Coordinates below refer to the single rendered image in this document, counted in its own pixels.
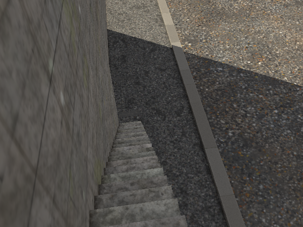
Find stairs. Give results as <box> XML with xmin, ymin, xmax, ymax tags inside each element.
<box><xmin>89</xmin><ymin>121</ymin><xmax>187</xmax><ymax>227</ymax></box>

